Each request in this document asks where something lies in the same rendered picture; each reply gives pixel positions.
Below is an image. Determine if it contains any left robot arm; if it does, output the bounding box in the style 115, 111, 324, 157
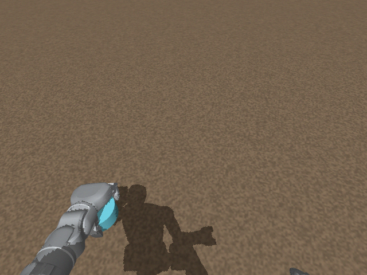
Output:
20, 202, 97, 275

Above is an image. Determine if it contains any tin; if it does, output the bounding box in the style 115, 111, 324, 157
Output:
97, 197, 118, 231

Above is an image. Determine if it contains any left robot hand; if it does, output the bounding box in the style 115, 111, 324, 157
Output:
71, 182, 120, 238

